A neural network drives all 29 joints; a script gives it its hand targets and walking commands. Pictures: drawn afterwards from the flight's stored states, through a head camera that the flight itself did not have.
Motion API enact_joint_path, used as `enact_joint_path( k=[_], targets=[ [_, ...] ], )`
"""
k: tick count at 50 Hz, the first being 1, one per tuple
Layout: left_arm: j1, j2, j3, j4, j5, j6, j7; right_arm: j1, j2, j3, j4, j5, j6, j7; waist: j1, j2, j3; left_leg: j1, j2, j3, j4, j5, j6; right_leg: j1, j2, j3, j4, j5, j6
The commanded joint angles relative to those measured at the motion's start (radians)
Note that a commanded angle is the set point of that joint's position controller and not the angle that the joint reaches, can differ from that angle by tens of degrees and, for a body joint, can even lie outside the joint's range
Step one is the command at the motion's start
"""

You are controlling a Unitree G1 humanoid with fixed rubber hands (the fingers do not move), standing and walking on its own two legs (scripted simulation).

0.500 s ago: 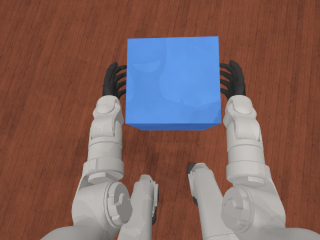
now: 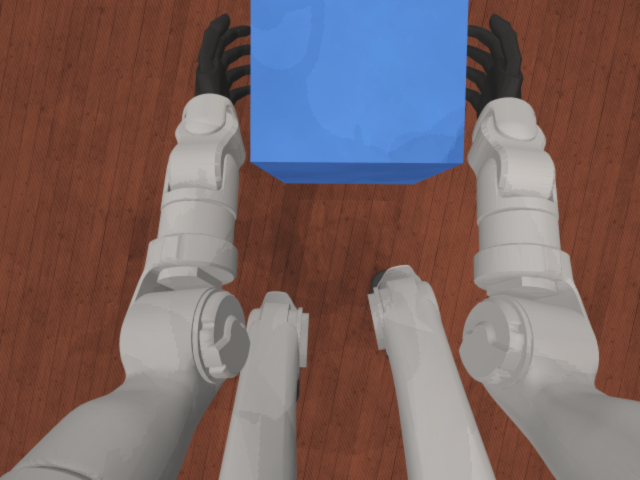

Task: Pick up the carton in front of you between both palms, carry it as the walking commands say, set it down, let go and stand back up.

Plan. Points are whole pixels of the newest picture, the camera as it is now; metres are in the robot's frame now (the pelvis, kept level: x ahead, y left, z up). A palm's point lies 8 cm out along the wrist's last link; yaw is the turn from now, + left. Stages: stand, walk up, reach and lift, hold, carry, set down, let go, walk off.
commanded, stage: set down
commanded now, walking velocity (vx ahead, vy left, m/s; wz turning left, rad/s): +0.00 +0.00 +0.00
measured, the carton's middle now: (352, 98) +0.53 -0.08 -0.19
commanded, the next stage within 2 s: none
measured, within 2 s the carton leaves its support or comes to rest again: rests again in 0.88 s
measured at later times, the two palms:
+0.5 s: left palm (260, 103) +0.56 +0.05 -0.26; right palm (464, 114) +0.50 -0.24 -0.26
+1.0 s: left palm (260, 108) +0.57 +0.06 -0.30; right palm (454, 123) +0.49 -0.24 -0.30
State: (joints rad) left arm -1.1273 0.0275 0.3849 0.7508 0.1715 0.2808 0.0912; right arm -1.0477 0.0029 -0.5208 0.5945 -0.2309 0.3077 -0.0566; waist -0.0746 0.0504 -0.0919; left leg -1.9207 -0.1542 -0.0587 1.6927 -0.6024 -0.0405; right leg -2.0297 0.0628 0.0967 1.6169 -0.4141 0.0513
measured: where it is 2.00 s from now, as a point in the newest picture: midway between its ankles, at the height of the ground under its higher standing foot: (343, 355)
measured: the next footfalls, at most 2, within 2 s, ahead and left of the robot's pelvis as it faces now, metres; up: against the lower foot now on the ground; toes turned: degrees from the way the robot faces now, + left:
none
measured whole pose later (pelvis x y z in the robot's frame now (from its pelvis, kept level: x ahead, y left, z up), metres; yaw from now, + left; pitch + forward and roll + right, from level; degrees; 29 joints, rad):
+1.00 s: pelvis -0.01 +0.01 -0.13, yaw +2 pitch +40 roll -2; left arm -1.61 0.24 0.11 1.08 -0.01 0.24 0.16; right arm -1.39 -0.21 -0.53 0.83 -0.11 0.26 0.00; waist -0.16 0.06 0.36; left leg -2.19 -0.21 -0.05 2.17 -0.69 -0.04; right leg -2.26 0.01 0.05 2.07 -0.52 0.07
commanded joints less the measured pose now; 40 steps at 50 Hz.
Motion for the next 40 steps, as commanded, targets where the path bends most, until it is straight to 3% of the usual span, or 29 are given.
enact_joint_path(
  k=[1,10,24,27,31,35,40],
  targets=[
    [-0.650,-0.889,-0.445,0.002,-0.114,-0.029,-0.223,-0.641,0.853,0.518,0.059,0.125,-0.003,0.234,-0.045,-0.014,-1.076,0.280,-0.062,0.110,-0.143,0.272,-0.008,0.840,0.071,-0.166,-0.019,0.346,0.008],
    [-0.773,-0.801,-0.402,0.068,-0.129,-0.033,-0.219,-0.772,0.773,0.473,0.076,0.132,-0.005,0.229,-0.063,-0.026,-1.016,0.144,-0.061,0.130,-0.018,0.208,0.002,0.794,0.059,-0.172,0.094,0.329,0.011],
    [-0.978,-0.682,-0.486,0.093,-0.245,-0.053,-0.182,-0.973,0.630,0.499,0.076,0.236,-0.023,0.239,-0.112,-0.002,-1.003,0.110,-0.041,0.138,0.178,0.222,0.011,0.763,0.025,-0.182,0.291,0.387,0.005],
    [-1.002,-0.675,-0.497,0.097,-0.252,-0.056,-0.178,-1.012,0.596,0.473,0.077,0.243,-0.034,0.255,-0.143,0.071,-0.923,0.162,-0.035,0.129,0.209,0.247,0.009,0.617,0.021,-0.182,0.308,0.367,-0.004],
    [-1.030,-0.703,-0.556,0.066,-0.293,-0.071,-0.169,-1.005,0.569,0.457,0.086,0.267,-0.051,0.265,-0.180,0.127,-0.940,0.191,-0.032,0.125,0.248,0.335,0.002,0.635,0.015,-0.171,0.352,0.465,-0.019],
    [-0.999,-0.737,-0.572,0.075,-0.307,-0.072,-0.163,-0.973,0.571,0.443,0.106,0.274,-0.051,0.277,-0.200,0.145,-0.949,0.211,-0.034,0.115,0.266,0.391,0.002,0.621,0.013,-0.173,0.374,0.500,-0.024],
    [-0.957,-0.736,-0.547,0.121,-0.293,-0.074,-0.164,-0.943,0.549,0.404,0.139,0.248,-0.052,0.299,-0.214,0.154,-0.847,0.203,-0.033,0.091,0.272,0.396,0.008,0.500,0.008,-0.180,0.384,0.441,-0.027]
  ],
)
